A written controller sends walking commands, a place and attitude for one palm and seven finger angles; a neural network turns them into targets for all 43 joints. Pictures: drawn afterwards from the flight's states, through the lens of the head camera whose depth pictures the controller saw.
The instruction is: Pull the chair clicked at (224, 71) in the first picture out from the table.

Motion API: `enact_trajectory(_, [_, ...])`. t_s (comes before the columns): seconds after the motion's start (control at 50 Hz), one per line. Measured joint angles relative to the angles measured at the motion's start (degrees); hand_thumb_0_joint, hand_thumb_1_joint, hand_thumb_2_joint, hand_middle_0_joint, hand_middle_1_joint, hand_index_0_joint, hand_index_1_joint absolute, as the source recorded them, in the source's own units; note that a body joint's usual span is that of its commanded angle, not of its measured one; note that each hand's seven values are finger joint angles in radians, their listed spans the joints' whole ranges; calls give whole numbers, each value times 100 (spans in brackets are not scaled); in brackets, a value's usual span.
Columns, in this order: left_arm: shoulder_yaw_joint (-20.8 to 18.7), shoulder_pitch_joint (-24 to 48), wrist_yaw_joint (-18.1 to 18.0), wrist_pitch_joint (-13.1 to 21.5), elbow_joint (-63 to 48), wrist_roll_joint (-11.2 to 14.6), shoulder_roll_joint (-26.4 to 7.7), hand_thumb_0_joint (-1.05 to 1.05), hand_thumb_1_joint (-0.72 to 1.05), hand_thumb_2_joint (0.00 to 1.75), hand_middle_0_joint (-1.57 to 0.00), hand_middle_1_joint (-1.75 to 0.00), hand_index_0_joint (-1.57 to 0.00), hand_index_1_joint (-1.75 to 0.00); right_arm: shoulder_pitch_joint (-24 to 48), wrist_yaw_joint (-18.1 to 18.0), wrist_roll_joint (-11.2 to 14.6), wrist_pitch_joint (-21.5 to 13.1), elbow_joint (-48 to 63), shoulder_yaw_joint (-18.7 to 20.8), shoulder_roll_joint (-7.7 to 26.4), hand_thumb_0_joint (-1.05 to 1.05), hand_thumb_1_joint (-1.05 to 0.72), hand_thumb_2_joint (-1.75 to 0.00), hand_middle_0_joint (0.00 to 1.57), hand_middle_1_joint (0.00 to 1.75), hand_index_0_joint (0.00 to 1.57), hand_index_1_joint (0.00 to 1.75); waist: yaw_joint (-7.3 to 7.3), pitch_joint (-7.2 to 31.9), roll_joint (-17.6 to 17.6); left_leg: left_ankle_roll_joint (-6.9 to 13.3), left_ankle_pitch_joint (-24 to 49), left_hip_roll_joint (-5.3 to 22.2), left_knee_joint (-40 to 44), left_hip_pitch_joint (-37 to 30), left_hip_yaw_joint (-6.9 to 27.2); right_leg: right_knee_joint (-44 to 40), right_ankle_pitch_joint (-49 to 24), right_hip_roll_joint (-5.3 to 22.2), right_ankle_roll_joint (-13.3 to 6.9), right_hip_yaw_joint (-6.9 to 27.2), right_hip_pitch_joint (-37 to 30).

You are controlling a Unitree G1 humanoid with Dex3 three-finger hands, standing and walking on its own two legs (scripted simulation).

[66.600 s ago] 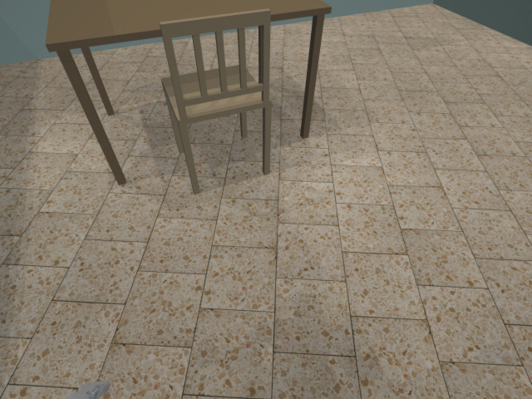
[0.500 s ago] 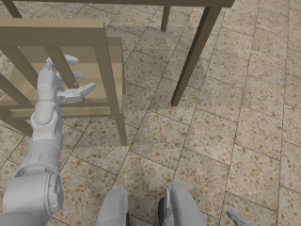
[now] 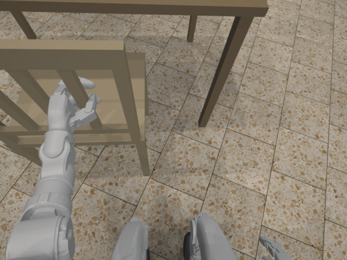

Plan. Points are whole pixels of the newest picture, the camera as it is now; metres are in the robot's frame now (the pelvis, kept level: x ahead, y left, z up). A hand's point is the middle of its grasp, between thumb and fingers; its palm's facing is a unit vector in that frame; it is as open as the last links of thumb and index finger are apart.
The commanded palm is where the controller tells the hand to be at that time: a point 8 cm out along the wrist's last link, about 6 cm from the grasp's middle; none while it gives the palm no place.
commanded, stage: hook a spindle and tug to test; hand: left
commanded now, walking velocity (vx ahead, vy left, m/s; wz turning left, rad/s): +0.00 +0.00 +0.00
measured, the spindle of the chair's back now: (45, 103) +0.46 +0.30 +0.02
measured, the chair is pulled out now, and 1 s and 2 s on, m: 0.06 0.12 0.20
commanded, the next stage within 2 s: step backward, pulling the chair out in 0.32 s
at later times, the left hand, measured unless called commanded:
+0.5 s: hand (90, 119) +0.41 +0.18 +0.03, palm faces +0.08 -0.99 -0.12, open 5.6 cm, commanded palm +0.38 +0.23 +0.03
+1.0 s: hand (97, 132) +0.38 +0.16 +0.04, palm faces +0.11 -0.99 -0.13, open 5.2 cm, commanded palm +0.35 +0.21 +0.04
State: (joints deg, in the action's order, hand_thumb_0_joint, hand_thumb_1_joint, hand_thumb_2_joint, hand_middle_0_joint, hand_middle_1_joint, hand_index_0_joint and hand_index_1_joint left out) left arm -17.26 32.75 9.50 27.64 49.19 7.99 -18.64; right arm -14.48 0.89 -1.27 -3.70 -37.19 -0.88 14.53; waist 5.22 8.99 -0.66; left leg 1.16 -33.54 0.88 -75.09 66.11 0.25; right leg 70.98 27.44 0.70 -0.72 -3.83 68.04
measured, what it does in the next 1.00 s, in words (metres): rises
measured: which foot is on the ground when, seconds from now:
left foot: down 0.00-1.00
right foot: down 0.00-1.00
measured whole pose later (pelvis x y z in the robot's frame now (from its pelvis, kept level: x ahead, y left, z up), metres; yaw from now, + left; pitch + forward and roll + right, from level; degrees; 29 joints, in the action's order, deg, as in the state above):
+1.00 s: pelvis -0.02 +0.01 +0.09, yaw -2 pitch +11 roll -2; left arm -8.4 28.1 -5.9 16.2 59.1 4.9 -14.9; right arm -15.3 -6.3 2.7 7.5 -38.2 0.1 13.5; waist 5.8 0.7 0.4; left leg 2.0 -19.5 1.4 -45.2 36.9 -2.8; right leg 39.5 12.0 -0.8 0.5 -0.9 38.6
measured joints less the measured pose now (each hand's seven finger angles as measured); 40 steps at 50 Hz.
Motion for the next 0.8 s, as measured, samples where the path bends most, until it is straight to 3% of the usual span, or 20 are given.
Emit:
enact_trajectory(0.44, [160, -407, 2, 5, -433, 3, 199, 0, 69, 82, -46, -145, -41, -145, 146, -91, 4, -115, 23, -11, -19, 0, -90, -90, 20, 30, 20, 30, -100, 1, 19, -23, 20, -37, -67, -28, 22, 110, 19, 36, -26, -14, -23])
enact_trajectory(0.5, [328, -458, -555, -696, -805, -410, 60, -1, 66, 81, -47, -143, -42, -145, 262, -275, 239, 340, 207, 9, -140, 0, -90, -90, 20, 30, 20, 30, -88, -498, 101, 32, 321, -33, 320, -672, -55, -196, -124, 19, 52, 63, -619])
enact_trajectory(0.54, [482, -552, -926, -1210, -805, -483, 63, 0, 67, 81, -45, -138, -42, -145, 194, -405, 359, 564, 359, -8, -196, 1, -90, -90, 20, 30, 20, 30, -37, -610, 83, 17, 376, -57, 825, -1158, -90, -694, -279, 23, 13, 98, -1096])
enact_trajectory(0.58, [558, -642, -1210, -1504, -563, -398, 167, 0, 68, 80, -40, -132, -43, -145, 63, -505, 439, 743, 458, -69, -185, 1, -90, -90, 20, 30, 20, 30, -7, -574, 46, 25, 563, -77, 1376, -1588, -129, -1234, -498, 26, 27, 136, -1521])
enact_trajectory(0.68, [648, -554, -1580, -1478, 320, -311, 410, 3, 70, 78, -31, -117, -46, -145, -181, -667, 481, 1028, 347, -175, -92, 0, -90, -90, 20, 30, 21, 30, 16, -473, 125, 48, 946, -86, 2319, -2354, -136, -2219, -879, 10, 97, 143, -2323])
enact_trajectory(0.8, [840, -241, -1639, -1291, 1036, -371, 379, 3, 71, 76, -29, -111, -49, -145, -170, -746, 442, 1125, 77, -19, 27, 0, -90, -90, 20, 30, 21, 30, 42, -585, 167, 63, 1203, -3, 2770, -2710, -106, -2937, -1274, -88, 125, 106, -2805])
